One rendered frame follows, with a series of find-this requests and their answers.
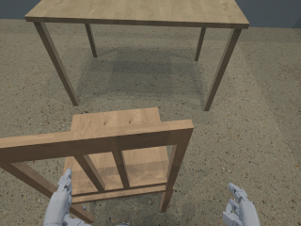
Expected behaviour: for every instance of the robot left hand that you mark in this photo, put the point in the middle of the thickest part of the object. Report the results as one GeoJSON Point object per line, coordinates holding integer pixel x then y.
{"type": "Point", "coordinates": [60, 204]}

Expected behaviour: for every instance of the robot right hand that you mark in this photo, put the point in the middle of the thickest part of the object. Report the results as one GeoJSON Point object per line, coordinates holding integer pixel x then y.
{"type": "Point", "coordinates": [245, 211]}

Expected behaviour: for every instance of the table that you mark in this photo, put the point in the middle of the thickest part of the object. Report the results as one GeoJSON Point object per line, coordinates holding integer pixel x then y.
{"type": "Point", "coordinates": [176, 13]}

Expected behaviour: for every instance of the chair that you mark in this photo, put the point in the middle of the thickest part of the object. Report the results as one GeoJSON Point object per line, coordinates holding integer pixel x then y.
{"type": "Point", "coordinates": [112, 155]}

